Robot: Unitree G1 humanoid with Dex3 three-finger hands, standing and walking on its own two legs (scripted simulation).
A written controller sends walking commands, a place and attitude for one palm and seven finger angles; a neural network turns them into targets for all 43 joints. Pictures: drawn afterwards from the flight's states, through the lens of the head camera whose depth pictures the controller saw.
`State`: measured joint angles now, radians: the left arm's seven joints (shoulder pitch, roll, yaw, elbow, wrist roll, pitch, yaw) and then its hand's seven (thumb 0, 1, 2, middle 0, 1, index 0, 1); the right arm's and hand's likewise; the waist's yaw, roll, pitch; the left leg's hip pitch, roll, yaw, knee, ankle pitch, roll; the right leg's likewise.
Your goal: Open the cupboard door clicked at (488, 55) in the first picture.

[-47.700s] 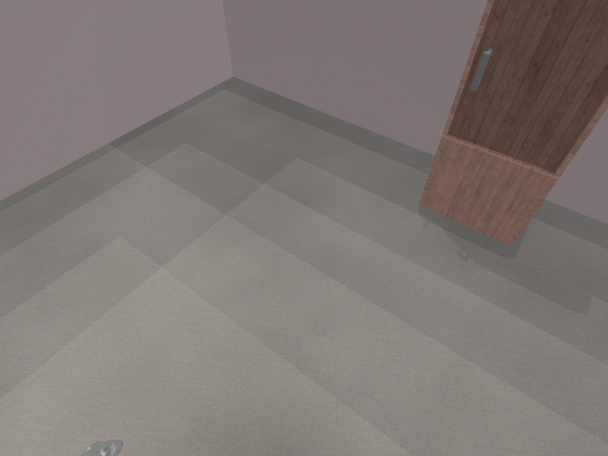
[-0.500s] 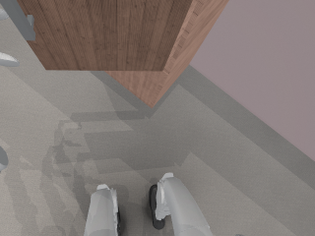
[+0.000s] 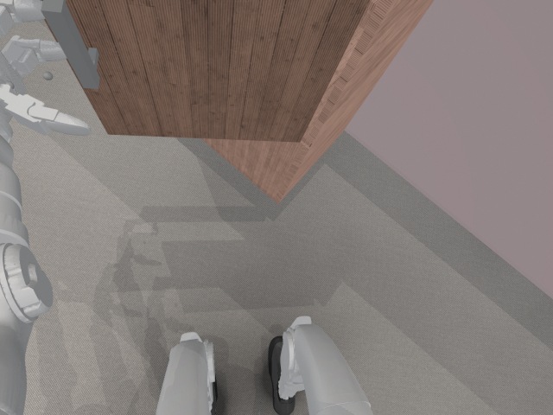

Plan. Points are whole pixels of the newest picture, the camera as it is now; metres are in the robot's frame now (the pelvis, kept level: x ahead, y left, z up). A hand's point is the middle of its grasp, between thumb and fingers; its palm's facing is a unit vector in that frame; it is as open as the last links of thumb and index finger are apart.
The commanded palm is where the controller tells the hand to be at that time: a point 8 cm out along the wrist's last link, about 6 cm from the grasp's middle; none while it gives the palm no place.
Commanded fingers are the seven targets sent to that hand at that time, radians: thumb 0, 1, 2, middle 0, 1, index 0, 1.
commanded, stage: slide the fingers in behind the handle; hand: left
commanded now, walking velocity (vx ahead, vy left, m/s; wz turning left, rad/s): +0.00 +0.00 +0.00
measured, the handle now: (77, 36) +0.59 +0.22 +0.05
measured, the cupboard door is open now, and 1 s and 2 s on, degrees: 43 42 45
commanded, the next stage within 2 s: close the thumb around the handle in 0.84 s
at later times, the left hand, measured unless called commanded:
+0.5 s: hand (90, 74) +0.54 +0.20 +0.05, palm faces -0.01 -1.00 -0.02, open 14.0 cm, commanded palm +0.52 +0.23 +0.05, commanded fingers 0.00 -0.50 0.30 -0.30 -1.20 -0.30 -1.20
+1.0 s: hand (89, 74) +0.54 +0.20 +0.05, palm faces -0.01 -1.00 -0.01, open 14.0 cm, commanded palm +0.52 +0.23 +0.05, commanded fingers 0.00 -0.28 0.40 -0.32 -1.22 -0.32 -1.22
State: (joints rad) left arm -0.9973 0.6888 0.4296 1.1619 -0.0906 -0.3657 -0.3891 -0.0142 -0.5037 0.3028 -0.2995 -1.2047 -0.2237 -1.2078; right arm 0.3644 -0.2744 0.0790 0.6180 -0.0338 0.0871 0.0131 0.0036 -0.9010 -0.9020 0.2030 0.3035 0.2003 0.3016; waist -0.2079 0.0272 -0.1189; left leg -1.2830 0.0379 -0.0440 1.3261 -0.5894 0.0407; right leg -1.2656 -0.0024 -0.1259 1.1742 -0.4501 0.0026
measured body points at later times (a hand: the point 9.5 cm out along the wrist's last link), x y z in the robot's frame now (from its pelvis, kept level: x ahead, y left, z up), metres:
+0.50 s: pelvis +0.00 -0.01 +0.00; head +0.19 +0.02 +0.41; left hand +0.53 +0.26 +0.05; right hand +0.01 -0.27 -0.11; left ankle +0.00 +0.08 -0.62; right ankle +0.05 -0.13 -0.62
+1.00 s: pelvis +0.00 -0.01 +0.00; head +0.18 +0.02 +0.41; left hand +0.53 +0.26 +0.05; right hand +0.00 -0.27 -0.11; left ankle +0.00 +0.08 -0.62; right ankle +0.05 -0.13 -0.62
